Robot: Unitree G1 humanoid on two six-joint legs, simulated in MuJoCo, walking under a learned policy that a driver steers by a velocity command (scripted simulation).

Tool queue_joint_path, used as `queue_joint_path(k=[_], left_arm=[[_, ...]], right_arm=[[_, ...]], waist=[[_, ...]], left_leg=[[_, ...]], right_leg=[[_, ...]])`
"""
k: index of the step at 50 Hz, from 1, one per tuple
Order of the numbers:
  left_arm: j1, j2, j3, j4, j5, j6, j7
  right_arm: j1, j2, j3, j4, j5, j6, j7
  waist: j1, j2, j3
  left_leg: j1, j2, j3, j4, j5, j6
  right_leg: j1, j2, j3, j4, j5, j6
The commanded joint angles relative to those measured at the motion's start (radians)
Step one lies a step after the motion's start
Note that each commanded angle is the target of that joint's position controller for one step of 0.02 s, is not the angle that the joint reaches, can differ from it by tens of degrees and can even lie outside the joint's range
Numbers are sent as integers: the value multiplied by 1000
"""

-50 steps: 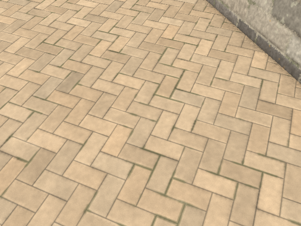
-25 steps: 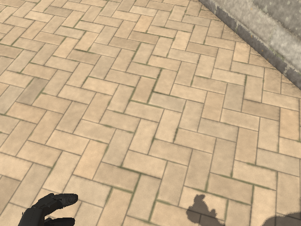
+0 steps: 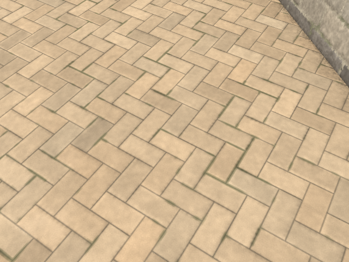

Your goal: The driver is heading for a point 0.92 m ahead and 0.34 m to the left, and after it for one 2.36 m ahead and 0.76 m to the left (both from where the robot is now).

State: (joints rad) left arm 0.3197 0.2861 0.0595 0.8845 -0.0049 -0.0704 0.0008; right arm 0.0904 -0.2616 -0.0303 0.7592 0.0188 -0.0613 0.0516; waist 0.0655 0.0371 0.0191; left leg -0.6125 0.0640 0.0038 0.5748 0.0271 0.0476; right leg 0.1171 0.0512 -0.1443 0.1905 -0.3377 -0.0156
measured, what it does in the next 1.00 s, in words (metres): walks ahead, turning left: left foot, then right foot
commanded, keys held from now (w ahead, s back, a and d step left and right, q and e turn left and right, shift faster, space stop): w+q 1.00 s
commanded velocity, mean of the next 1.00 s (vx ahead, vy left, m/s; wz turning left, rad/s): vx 0.50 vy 0.00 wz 0.55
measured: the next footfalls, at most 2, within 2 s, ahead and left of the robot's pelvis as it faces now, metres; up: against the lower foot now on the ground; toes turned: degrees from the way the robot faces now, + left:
left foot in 0.06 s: +0.22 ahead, +0.11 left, +0.00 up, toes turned +4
right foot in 0.54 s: +0.53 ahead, -0.05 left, +0.00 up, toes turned +22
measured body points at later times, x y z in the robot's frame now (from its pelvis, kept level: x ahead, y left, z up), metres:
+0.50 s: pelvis +0.31 +0.02 +0.00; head +0.33 +0.04 +0.45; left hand +0.47 +0.32 -0.07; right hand +0.42 -0.25 -0.10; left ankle +0.18 +0.11 -0.73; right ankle +0.49 -0.07 -0.72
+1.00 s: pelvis +0.56 +0.11 +0.00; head +0.58 +0.14 +0.45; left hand +0.40 +0.37 -0.13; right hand +0.88 +0.05 -0.07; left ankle +0.62 +0.30 -0.71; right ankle +0.49 -0.07 -0.73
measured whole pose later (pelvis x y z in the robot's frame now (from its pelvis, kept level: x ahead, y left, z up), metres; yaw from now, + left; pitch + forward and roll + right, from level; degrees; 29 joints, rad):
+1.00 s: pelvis +0.56 +0.11 +0.00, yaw +35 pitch +2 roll -2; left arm 0.33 0.31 0.07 0.86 -0.02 -0.07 0.00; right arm 0.08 -0.28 -0.06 0.58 0.02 -0.02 0.05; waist 0.10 0.03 0.05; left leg -0.62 0.07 0.02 0.65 -0.07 0.05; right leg 0.09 -0.02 -0.23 0.26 -0.37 0.03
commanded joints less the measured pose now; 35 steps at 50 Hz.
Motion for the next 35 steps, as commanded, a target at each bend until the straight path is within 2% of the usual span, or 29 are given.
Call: queue_joint_path(k=[1, 2, 3, 4, 5, 6, 7, 8, 9, 10, 12, 13, 16, 18, 20, 23, 25, 26, 27, 28, 29, 30, 31, 32, 33, 35], left_arm=[[-10, 195, 48, -43, -3, 19, 17], [-26, 198, 47, -52, -2, 31, 25], [-18, 182, 37, -69, 5, 33, 36], [84, 58, -6, -118, 31, 7, 20], [43, 74, -13, -116, 19, -36, 3], [-63, 145, 7, -144, -24, -64, -12], [-116, 140, 2, -164, -31, -79, -13], [-135, 135, 5, -164, -10, -82, -6], [-127, 143, 13, -162, 6, -73, -1], [-114, 137, 15, -164, 13, -60, -1], [-94, 110, 11, -167, 21, -39, 2], [-116, 99, 8, -178, 23, -32, 5], [-238, 68, -5, -214, 22, -32, 4], [-308, 58, -9, -233, 13, -39, -3], [-352, 73, -5, -250, 1, -45, -11], [-349, 115, 11, -257, -3, -57, -22], [-274, 136, 25, -239, -4, -66, -22], [-182, 160, 39, -217, 3, -71, -16], [-43, 209, 54, -205, 20, -74, -7], [50, 290, 75, -171, 29, -58, -9], [40, 203, 58, -178, 3, -53, -16], [-1, 141, 41, -191, 1, -47, -11], [-50, 123, 33, -196, 10, -40, -9], [-80, 101, 26, -188, 15, -35, -8], [-93, 89, 20, -182, 21, -37, -5], [-97, 83, 22, -168, 14, -43, -5]], right_arm=[[-30, -124, -40, -100, -2, -12, 14], [101, -162, -64, -73, -1, -9, 10], [269, -229, -98, -36, 3, -3, -4], [346, -348, -128, -33, 4, 0, -16], [360, -285, -106, -46, 8, -5, -15], [333, -226, -88, -46, -4, -8, -17], [274, -202, -82, -56, -5, -11, -21], [209, -177, -74, -72, -5, -10, -23], [165, -150, -64, -90, -14, -10, -26], [143, -144, -62, -103, -20, -8, -28], [142, -159, -68, -109, -13, -11, -38], [153, -173, -72, -107, -10, -12, -44], [193, -195, -81, -96, -1, -6, -61], [226, -199, -82, -87, 1, 2, -67], [261, -201, -84, -74, 6, 8, -68], [276, -187, -83, -69, 7, 17, -74], [255, -180, -84, -77, 3, 24, -75], [250, -149, -73, -84, -1, 25, -73], [256, -89, -49, -102, -13, 22, -68], [396, -29, -30, -132, 13, 13, -66], [394, -130, -44, -111, 22, 11, -70], [289, -191, -62, -118, 18, 16, -70], [229, -188, -64, -130, 7, 21, -72], [190, -176, -67, -144, -3, 21, -69], [191, -159, -68, -150, 2, 24, -62], [198, -119, -62, -156, 13, 35, -54]], waist=[[-51, -113, -10], [-125, -111, -87], [-200, -66, -185], [-143, 176, -317], [-165, 152, -431], [-190, 99, -309], [-166, 25, -201], [-124, -39, -122], [-87, -27, -85], [-63, -4, -74], [-45, 7, -63], [-47, 7, -49], [-89, 20, -21], [-122, 38, -18], [-138, 48, -15], [-121, 66, -20], [-74, 92, -34], [-27, 82, -89], [31, -11, -224], [-26, -348, -349], [-7, -293, -301], [21, -190, -174], [10, -121, -103], [-4, -111, -44], [-27, -140, -29], [-41, -159, -17]], left_leg=[[55, -64, 70, 2, -150, 52], [227, -110, 96, -24, -146, 79], [517, -84, 3, -37, -119, 125], [936, 182, -506, -59, -240, 310], [1061, 276, -862, -242, -344, 383], [989, 245, -717, -269, -337, 317], [842, 205, -582, -273, -268, 280], [686, 165, -480, -288, -167, 255], [572, 134, -414, -313, -76, 244], [504, 113, -392, -337, -33, 246], [420, 93, -333, -359, 50, 257], [390, 80, -304, -367, 71, 254], [338, 23, -239, -359, 13, 204], [323, 9, -240, -346, -57, 177], [351, 29, -287, -323, -108, 166], [451, 69, -381, -232, -143, 147], [468, 70, -417, -157, -107, 126], [445, 23, -392, -54, -69, 97], [340, -40, -314, 206, -171, 61], [-17, -181, -176, 536, -587, -9], [-155, -103, -195, 684, -608, -22], [-190, -67, -183, 727, -513, -29], [-164, -33, -149, 715, -439, -36], [-147, -6, -147, 671, -389, -39], [-103, 21, -144, 642, -358, -38], [-75, 38, -116, 599, -339, -42]], right_leg=[[40, -314, 28, 178, 921, -110], [4, -286, -8, 363, 1035, -84], [-177, -248, -22, 621, 911, -47], [-637, -84, -7, 1021, 256, 27], [-826, 20, 202, 1178, -237, 30], [-921, -49, 261, 1207, -172, 4], [-921, -95, 245, 1141, -85, -11], [-875, -131, 234, 1043, -30, -7], [-801, -157, 235, 975, 10, 2], [-751, -162, 234, 943, 28, 15], [-719, -160, 214, 864, 59, 51], [-722, -153, 204, 807, 99, 67], [-685, -115, 194, 554, 310, 91], [-626, -79, 186, 422, 422, 92], [-600, -62, 202, 362, 449, 87], [-583, -61, 240, 297, 367, 56], [-489, -58, 223, 267, 290, 20], [-342, -74, 220, 240, 284, -12], [-96, -227, 360, 259, 218, -72], [231, -448, 818, 176, -8, -235], [216, -474, 940, 118, -224, -233], [103, -431, 785, 104, -205, -188], [-12, -389, 647, 96, -67, -161], [-104, -350, 549, 76, 55, -155], [-164, -324, 473, 54, 126, -145], [-210, -300, 373, 10, 196, -153]])
Velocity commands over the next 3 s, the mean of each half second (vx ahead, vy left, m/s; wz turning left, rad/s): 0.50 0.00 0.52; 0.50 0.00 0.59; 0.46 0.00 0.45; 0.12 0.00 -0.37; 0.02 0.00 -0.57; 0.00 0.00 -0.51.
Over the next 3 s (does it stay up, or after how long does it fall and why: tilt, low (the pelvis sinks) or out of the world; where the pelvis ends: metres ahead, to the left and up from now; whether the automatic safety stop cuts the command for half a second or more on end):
stays up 0.88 0.40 0.01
